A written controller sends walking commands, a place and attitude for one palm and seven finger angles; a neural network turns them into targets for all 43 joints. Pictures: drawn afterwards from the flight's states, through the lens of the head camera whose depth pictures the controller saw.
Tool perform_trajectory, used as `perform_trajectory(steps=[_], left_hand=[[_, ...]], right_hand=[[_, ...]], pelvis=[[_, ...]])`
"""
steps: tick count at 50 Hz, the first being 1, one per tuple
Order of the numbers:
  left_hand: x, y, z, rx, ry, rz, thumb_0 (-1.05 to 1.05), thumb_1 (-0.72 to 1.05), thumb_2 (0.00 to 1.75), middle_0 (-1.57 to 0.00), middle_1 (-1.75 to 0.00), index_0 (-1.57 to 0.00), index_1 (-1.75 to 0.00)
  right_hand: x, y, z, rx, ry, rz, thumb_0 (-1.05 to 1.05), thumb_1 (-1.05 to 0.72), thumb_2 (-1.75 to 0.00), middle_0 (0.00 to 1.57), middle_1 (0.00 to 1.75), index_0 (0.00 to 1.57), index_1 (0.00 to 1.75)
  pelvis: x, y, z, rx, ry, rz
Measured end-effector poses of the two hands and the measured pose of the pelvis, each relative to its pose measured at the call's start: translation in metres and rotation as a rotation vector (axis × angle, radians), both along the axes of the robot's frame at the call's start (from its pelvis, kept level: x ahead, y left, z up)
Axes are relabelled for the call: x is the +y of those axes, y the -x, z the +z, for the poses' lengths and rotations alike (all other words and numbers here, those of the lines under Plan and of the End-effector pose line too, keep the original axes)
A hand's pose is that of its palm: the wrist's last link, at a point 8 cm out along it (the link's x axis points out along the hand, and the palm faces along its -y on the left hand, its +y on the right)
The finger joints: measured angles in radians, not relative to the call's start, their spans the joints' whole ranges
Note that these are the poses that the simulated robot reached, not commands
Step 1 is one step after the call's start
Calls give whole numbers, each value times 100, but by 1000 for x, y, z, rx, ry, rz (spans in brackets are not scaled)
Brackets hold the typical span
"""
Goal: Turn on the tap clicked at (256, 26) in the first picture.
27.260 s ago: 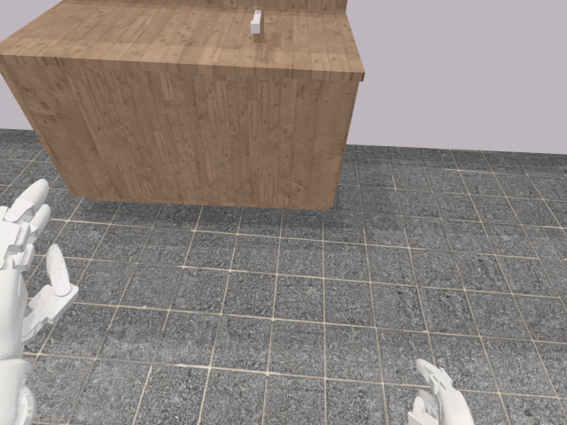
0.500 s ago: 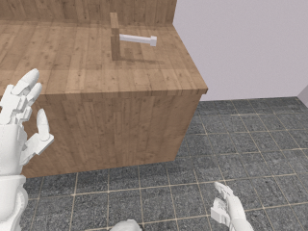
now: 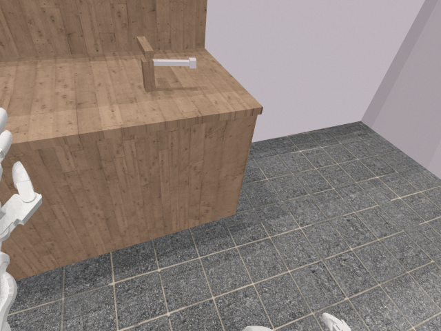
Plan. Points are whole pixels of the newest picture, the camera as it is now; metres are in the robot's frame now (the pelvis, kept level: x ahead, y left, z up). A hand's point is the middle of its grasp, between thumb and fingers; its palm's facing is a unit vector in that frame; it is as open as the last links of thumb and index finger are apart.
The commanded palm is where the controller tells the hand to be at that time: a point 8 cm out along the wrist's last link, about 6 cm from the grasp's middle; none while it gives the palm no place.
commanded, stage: stop stepping back and stand still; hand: left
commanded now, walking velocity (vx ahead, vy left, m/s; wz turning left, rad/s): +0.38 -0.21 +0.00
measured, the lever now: (192, 63) +0.96 +0.11 +0.09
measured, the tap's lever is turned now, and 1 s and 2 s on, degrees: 79 79 79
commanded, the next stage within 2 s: stand and check the lever's angle in 0.32 s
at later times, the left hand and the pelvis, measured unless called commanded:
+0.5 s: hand (45, 215) +0.21 +0.24 +0.19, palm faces +0.46 -0.82 -0.35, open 7.5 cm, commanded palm +0.15 +0.27 +0.20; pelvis -0.01 -0.01 +0.00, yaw +1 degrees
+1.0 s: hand (60, 203) +0.24 +0.24 +0.18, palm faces +0.41 -0.82 -0.40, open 7.5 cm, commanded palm +0.18 +0.28 +0.20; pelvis +0.03 -0.01 +0.02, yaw +2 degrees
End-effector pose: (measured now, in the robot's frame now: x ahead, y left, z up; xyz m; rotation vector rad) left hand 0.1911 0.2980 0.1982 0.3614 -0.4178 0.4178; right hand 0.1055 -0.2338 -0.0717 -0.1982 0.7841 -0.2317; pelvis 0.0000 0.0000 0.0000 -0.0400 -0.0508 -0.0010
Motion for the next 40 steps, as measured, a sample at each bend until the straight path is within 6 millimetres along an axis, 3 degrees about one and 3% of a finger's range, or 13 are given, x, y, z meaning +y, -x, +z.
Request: perform_trajectory(steps=[3, 7, 10, 13, 17, 20, 28, 34, 40], left_hand=[[-18, 11, 3, 79, -30, -80, 1, 89, 90, -20, -30, -20, -30], [-36, 24, 10, 138, -101, -129, 1, 89, 90, -20, -30, -20, -30], [-36, 30, 9, 157, -192, -81, 1, 88, 90, -21, -30, -20, -30], [-28, 33, 4, 155, -170, -27, 1, 88, 90, -21, -30, -21, -30], [-21, 38, 4, 109, -92, 16, 1, 88, 90, -21, -30, -21, -30], [-21, 37, 2, 49, -68, -2, 1, 88, 90, -21, -30, -21, -30], [-26, 22, 4, 98, -123, 52, 1, 88, 90, -21, -30, -20, -30], [-38, 23, 6, 175, -98, 39, 1, 88, 90, -21, -30, -21, -30], [-21, 11, -3, 209, -85, 69, 1, 88, 90, -21, -30, -21, -30]], right_hand=[[20, 25, 2, 39, -70, -1, 2, -90, -90, 20, 30, 21, 30], [19, 32, 2, 59, -80, -1, 0, -91, -90, 21, 30, 21, 30], [5, 21, -11, 55, -69, 21, 0, -91, -90, 21, 30, 21, 30], [-11, 7, -21, 71, -34, 35, 1, -91, -90, 21, 30, 21, 30], [-24, -12, -6, 29, 13, 32, 1, -91, -90, 21, 30, 21, 30], [-29, -31, 3, -58, 70, 37, 1, -90, -90, 21, 30, 21, 30], [-6, -63, 0, -121, -40, 106, 1, -90, -90, 20, 30, 20, 30], [6, -71, -5, -42, -92, 144, 1, -90, -90, 21, 30, 21, 30], [6, -84, -5, -19, -59, 132, 2, -90, -90, 21, 30, 21, 30]], pelvis=[[0, 7, 13, 3, 9, -5], [-5, 12, 20, 25, 17, -17], [-13, 15, 8, 54, -6, -8], [-12, 23, 2, 34, 10, 6], [-9, 20, 4, 10, -20, 2], [-3, 13, -5, -2, -16, 8], [-18, 4, -3, -7, -48, 37], [-19, -12, 12, 21, -48, 42], [-12, -24, 12, 23, -45, 49]])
